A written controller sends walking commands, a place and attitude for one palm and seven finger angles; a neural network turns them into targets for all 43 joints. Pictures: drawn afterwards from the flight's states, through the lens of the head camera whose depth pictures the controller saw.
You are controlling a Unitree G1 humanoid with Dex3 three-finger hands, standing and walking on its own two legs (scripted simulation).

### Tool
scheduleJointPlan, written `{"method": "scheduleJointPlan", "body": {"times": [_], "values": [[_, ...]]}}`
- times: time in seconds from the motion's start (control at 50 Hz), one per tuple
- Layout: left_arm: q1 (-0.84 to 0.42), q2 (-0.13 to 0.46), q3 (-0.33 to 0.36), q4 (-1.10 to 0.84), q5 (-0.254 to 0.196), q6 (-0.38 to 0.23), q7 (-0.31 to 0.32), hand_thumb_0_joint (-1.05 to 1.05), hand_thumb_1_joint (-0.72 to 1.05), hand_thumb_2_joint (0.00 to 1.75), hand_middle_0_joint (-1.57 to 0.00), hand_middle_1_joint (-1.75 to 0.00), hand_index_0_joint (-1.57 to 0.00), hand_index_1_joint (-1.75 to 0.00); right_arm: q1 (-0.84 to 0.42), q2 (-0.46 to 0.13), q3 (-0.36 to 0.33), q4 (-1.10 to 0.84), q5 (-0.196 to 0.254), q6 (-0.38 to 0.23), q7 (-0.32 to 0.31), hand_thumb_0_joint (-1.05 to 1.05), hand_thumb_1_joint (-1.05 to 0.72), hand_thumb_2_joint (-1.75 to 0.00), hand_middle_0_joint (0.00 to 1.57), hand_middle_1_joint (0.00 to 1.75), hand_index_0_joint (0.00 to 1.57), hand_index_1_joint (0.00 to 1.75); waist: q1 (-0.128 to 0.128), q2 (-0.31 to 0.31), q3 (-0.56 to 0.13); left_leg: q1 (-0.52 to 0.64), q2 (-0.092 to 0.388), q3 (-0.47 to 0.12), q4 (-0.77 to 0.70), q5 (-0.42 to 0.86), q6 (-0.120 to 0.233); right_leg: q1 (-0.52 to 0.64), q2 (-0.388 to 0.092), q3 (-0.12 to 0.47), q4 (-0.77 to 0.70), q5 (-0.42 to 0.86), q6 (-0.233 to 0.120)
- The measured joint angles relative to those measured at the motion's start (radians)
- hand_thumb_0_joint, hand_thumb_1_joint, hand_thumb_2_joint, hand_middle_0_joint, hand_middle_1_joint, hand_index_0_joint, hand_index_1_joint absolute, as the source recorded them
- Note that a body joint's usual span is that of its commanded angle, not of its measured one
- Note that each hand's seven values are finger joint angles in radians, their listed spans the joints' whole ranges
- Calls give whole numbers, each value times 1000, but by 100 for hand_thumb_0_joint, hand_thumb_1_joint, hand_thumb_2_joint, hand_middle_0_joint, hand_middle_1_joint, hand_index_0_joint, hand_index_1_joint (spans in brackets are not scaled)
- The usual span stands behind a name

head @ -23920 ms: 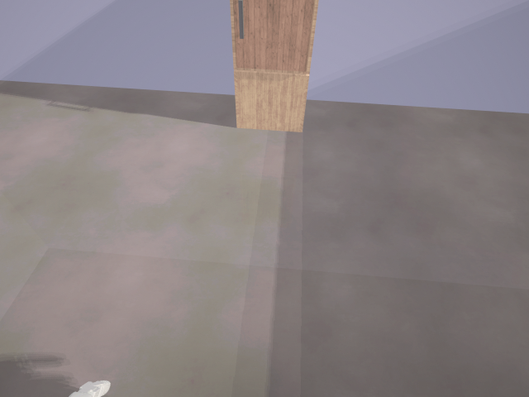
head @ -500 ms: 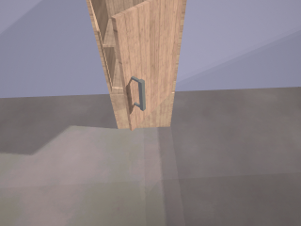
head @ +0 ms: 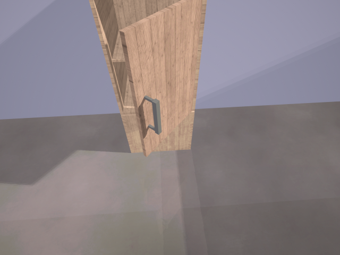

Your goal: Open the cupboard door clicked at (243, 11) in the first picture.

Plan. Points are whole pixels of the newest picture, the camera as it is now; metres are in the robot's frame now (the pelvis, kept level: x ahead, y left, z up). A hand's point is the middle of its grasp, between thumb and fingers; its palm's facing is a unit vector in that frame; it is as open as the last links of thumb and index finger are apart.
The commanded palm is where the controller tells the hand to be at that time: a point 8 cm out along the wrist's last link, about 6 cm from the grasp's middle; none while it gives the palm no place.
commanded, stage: let the arm hang, fingers relaxed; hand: left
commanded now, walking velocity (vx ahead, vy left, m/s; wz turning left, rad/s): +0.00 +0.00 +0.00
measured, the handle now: (153, 115) +0.61 +0.10 -0.09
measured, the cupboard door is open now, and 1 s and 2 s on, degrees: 49 49 49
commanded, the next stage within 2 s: look to check the result in 0.02 s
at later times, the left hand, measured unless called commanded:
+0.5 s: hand out of the picture +0.06 +0.21 -0.16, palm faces +0.00 -0.96 -0.29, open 7.4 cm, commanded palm none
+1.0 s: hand out of the picture +0.07 +0.19 -0.18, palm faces -0.08 -0.97 -0.25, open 7.4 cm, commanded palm none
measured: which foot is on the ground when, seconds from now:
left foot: down 0.00-1.00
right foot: down 0.00-1.00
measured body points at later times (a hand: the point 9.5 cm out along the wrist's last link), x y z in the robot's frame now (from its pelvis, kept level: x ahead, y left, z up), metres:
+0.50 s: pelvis +0.02 +0.00 +0.00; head +0.04 -0.02 +0.45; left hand +0.06 +0.26 -0.14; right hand +0.06 -0.26 -0.16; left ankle -0.01 +0.11 -0.75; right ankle +0.00 -0.08 -0.75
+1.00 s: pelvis +0.01 -0.01 -0.01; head +0.04 -0.02 +0.44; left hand +0.07 +0.24 -0.16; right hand +0.02 -0.26 -0.17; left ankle -0.01 +0.11 -0.75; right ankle +0.00 -0.08 -0.74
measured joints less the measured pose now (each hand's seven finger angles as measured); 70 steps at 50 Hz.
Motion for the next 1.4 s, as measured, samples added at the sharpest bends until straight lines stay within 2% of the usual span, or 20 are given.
{"method": "scheduleJointPlan", "body": {"times": [0.4, 0.76, 0.84, 0.96, 1.0, 1.08, 1.12, 1.16, 1.18, 1.22, 1.28, 1.32, 1.4], "values": [[39, 24, 8, 24, -1, 1, 6, 0, 91, 90, -20, -30, -20, -30, -14, -2, 1, 4, 2, 4, -7, 0, -90, -90, 20, 30, 20, 30, 10, 3, 5, 37, 8, -1, -24, -14, -7, 39, 10, 0, -29, -11, -5], [26, 16, 4, 18, -3, 0, 5, 0, 91, 90, -20, -30, -20, -30, -3, -1, 4, 13, 1, 4, -8, 0, -90, -90, 20, 30, 20, 30, 5, -1, 3, 46, 12, 2, -33, -16, -12, 45, 15, 5, -36, -12, -9], [34, 3, 13, 4, -2, 15, 9, 0, 91, 90, -20, -30, -20, -30, -2, 12, -2, 1, 1, 12, -17, 0, -90, -90, 20, 30, 20, 30, 14, -1, 6, 27, 23, 24, 4, -35, -15, 19, 24, 24, -3, -21, -11], [59, -9, 38, -34, 6, 54, -4, 0, 91, 90, -20, -30, -20, -30, 5, 41, -21, -46, 0, 29, -25, 0, -90, -90, 20, 30, 20, 30, 17, -16, 24, -13, 42, 86, 95, -88, -16, -59, 41, 82, 119, -61, -15], [61, -7, 46, -51, 7, 66, -11, 0, 91, 90, -20, -30, -20, -30, 11, 48, -27, -63, -3, 30, -27, 0, -90, -90, 20, 30, 20, 30, 19, -30, 34, -24, 40, 112, 118, -99, -15, -109, 37, 93, 209, -91, -7], [52, -13, 65, -85, 10, 89, -24, 0, 91, 90, -20, -30, -20, -30, 26, 43, -37, -80, -13, 28, -28, 0, -90, -90, 20, 30, 20, 30, 25, -19, 63, -26, 57, 150, 155, -119, -22, -203, 7, 72, 475, -263, 17], [52, -19, 70, -106, 11, 86, -31, 0, 91, 90, -20, -30, -20, -30, 31, 32, -41, -83, -16, 34, -26, 0, -90, -90, 20, 30, 20, 30, 31, 5, 73, -32, 82, 160, 186, -135, -38, -197, -16, 52, 464, -264, 22], [66, -11, 73, -134, 14, 71, -37, 0, 91, 90, -20, -30, -20, -30, 36, 25, -46, -90, -12, 44, -21, 0, -90, -90, 20, 30, 20, 30, 38, 12, 68, -70, 107, 168, 269, -175, -50, -155, -36, 59, 331, -148, 18], [68, -9, 76, -139, 17, 59, -32, 0, 91, 90, -20, -30, -20, -30, 26, 21, -50, -93, -6, 52, -19, 0, -90, -90, 20, 30, 20, 30, 44, 16, 72, -113, 111, 137, 367, -244, -51, -166, -23, 64, 332, -151, 10], [67, -15, 76, -142, 14, 49, -19, 0, 91, 90, -20, -30, -20, -30, -7, 9, -59, -104, 3, 69, -15, 1, -90, -90, 20, 30, 20, 30, 41, 30, 96, -201, 88, 43, 586, -332, -46, -172, 3, 66, 343, -169, -8], [85, -18, 75, -147, 14, 51, -5, 0, 91, 90, -20, -30, -20, -30, -55, 6, -64, -129, 7, 69, -10, 1, -90, -90, 20, 30, 20, 30, 45, 10, 103, -298, 51, -9, 761, -302, -49, -161, 24, 101, 270, -126, -18], [99, -19, 74, -145, 14, 49, 1, 0, 91, 90, -20, -30, -20, -30, -85, 9, -65, -153, 9, 61, -9, 1, -90, -90, 20, 30, 20, 30, 49, -11, 100, -328, 38, -24, 772, -269, -55, -151, 34, 135, 212, -85, -23], [122, -25, 69, -144, 14, 49, 0, 0, 91, 90, -20, -30, -20, -30, -129, 13, -64, -192, 14, 51, -12, 1, -90, -90, 20, 30, 20, 30, 55, -28, 78, -333, 26, -54, 691, -227, -63, -130, 54, 193, 131, -33, -26]]}}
